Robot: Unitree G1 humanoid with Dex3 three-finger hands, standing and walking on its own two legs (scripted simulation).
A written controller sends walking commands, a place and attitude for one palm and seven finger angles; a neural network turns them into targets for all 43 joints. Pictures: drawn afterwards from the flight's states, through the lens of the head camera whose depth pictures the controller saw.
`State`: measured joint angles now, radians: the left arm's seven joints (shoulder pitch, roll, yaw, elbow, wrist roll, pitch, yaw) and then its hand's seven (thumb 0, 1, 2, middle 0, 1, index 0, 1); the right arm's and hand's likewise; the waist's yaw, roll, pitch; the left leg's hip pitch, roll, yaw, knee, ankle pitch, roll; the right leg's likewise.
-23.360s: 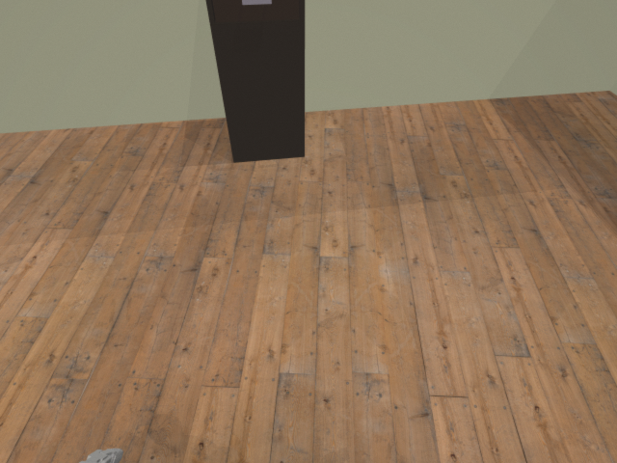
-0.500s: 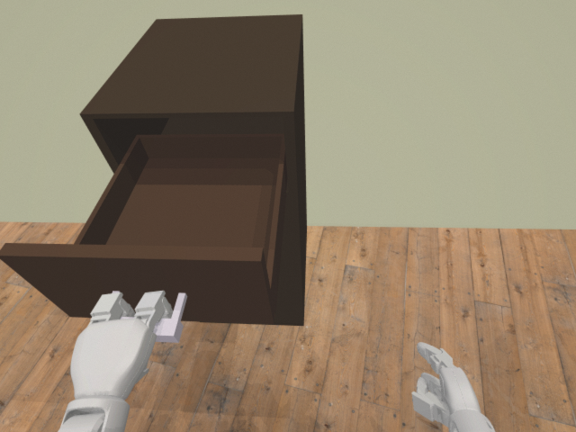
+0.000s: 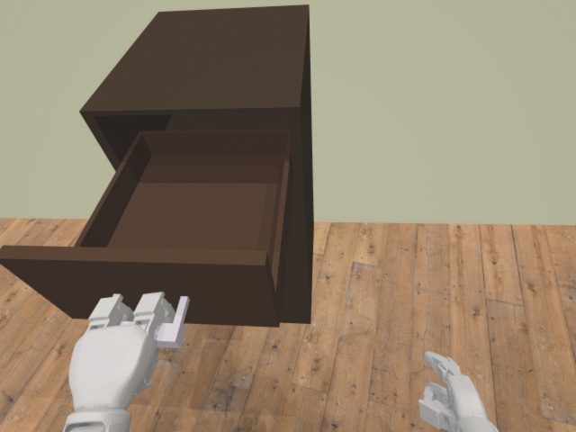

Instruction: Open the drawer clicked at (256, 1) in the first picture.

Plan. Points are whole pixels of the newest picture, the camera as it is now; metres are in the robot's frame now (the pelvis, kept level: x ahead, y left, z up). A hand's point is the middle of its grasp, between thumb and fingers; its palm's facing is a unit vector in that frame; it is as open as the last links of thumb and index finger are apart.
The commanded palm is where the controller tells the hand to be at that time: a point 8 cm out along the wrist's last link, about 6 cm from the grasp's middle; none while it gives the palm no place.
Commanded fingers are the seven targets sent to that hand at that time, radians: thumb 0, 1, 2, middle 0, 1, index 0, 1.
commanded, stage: open the thumb to release the handle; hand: left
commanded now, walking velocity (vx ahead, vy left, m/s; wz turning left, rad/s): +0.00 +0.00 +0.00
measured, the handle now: (144, 318) +0.24 +0.23 +0.05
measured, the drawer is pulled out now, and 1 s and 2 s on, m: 0.30 0.30 0.29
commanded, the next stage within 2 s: lift the hand off the handle in 0.24 s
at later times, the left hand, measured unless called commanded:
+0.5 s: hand (138, 369) +0.18 +0.22 +0.03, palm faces +0.06 -0.08 -1.00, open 13.8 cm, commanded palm +0.16 +0.22 +0.08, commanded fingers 0.00 -0.50 0.30 -0.30 -1.20 -0.30 -1.20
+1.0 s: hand (124, 343) +0.20 +0.23 +0.07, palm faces +0.09 -0.07 -0.99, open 13.7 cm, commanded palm +0.17 +0.22 +0.13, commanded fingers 0.00 -0.50 0.30 -0.30 -1.20 -0.30 -1.20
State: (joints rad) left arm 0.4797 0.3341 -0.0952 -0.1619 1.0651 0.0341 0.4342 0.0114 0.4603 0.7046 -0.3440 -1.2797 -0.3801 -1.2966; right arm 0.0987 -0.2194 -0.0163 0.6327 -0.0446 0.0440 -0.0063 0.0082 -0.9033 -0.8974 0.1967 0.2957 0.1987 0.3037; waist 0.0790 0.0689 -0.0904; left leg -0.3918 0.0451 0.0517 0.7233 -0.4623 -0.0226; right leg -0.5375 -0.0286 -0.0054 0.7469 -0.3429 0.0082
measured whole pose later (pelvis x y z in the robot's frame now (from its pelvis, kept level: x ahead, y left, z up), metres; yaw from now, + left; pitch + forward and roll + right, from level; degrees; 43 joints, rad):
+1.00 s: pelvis -0.03 -0.01 +0.02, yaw +2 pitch +1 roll +1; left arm 0.23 0.37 -0.11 -0.08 1.02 0.08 0.27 0.00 -0.50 0.30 -0.32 -1.20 -0.35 -1.21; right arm 0.09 -0.23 0.00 0.67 -0.03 0.04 -0.05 0.01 -0.90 -0.90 0.20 0.30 0.20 0.30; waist 0.10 0.09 -0.03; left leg -0.24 0.03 0.02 0.56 -0.34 -0.03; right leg -0.37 -0.04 -0.03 0.59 -0.24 0.00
